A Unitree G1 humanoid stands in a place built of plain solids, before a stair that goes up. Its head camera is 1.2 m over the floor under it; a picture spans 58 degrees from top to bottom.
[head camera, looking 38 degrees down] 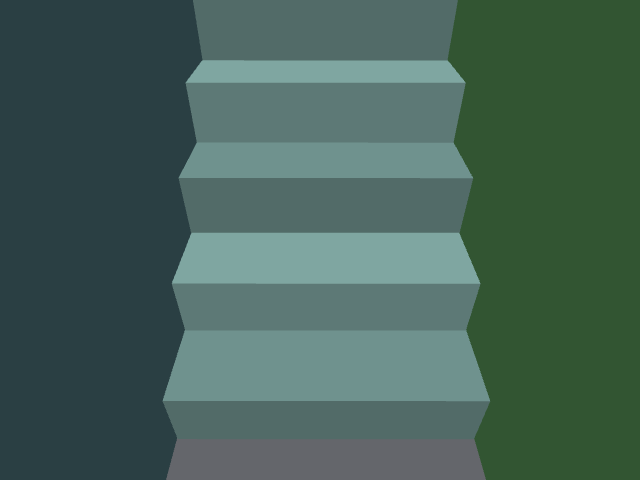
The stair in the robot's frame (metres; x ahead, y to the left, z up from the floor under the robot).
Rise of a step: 0.19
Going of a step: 0.23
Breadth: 0.84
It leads straight ahead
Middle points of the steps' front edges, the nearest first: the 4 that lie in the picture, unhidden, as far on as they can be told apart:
0.62 -0.02 0.19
0.85 -0.02 0.39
1.08 -0.02 0.58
1.31 -0.02 0.77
